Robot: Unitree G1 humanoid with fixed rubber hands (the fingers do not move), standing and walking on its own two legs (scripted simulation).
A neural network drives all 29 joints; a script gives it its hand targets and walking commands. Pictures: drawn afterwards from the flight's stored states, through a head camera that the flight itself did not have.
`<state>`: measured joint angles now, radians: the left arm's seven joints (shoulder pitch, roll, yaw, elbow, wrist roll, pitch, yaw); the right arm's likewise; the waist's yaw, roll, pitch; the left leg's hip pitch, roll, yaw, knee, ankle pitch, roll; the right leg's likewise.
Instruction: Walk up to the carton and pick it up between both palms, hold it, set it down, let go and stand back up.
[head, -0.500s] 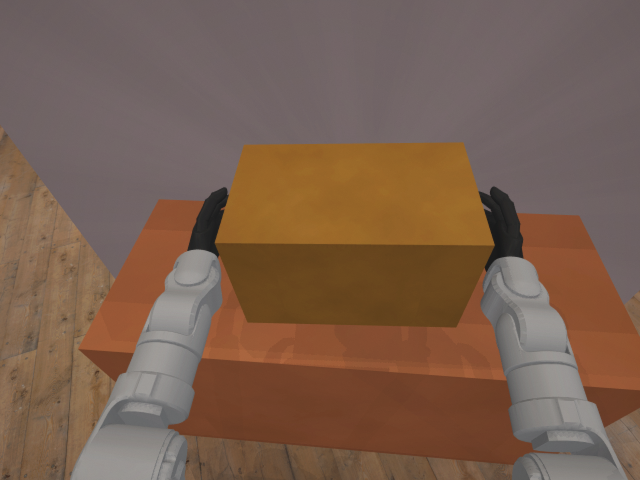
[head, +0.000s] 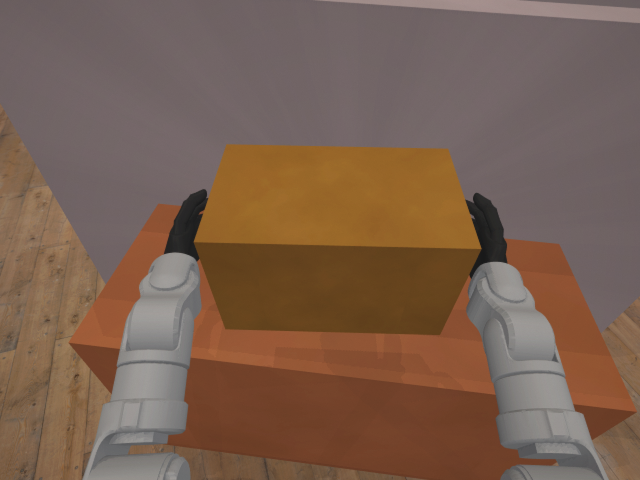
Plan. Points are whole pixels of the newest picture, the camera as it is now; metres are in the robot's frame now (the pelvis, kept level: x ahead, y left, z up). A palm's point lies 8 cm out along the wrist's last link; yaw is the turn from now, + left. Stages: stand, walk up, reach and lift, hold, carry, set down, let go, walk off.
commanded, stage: reach and lift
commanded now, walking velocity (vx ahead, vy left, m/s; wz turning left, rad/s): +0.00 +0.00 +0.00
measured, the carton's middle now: (334, 240) +0.38 +0.00 +0.13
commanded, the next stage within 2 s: hold in 0.70 s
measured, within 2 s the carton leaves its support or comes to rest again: neither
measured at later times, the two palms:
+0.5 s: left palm (186, 234) +0.37 +0.18 +0.14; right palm (484, 239) +0.36 -0.18 +0.15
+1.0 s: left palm (178, 244) +0.34 +0.18 +0.15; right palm (494, 248) +0.34 -0.18 +0.16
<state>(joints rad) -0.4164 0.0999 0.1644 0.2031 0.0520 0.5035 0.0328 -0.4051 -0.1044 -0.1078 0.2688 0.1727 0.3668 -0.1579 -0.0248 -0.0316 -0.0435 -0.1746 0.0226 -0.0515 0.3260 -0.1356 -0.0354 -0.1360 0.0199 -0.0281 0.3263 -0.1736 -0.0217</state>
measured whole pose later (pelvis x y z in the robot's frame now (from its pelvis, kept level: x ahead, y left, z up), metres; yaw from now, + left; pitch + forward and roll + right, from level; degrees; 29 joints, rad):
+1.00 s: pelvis +0.00 +0.01 +0.00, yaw -1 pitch -2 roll +0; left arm -0.38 0.06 0.18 0.03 0.09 0.66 0.04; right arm -0.42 -0.16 -0.09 0.17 0.24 0.49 -0.16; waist -0.02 -0.01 -0.06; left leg -0.16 0.02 -0.04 0.32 -0.14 -0.03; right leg -0.11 0.02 -0.01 0.29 -0.16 -0.01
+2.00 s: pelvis +0.00 +0.01 +0.00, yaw -1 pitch -2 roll -1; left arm -0.44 0.05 0.18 0.10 0.11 0.67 0.05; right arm -0.48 -0.17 -0.10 0.27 0.23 0.47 -0.14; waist -0.03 0.00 -0.05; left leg -0.15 0.02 -0.03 0.33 -0.15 -0.02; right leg -0.10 0.02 -0.01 0.29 -0.16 -0.01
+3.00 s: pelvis +0.00 +0.01 +0.00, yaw -1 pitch -2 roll +0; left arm -0.50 0.06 0.20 0.19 0.11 0.64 0.04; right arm -0.53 -0.16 -0.11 0.35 0.21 0.44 -0.14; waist -0.02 -0.02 -0.07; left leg -0.14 0.02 -0.03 0.32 -0.13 -0.02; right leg -0.10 0.02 -0.01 0.29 -0.15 -0.01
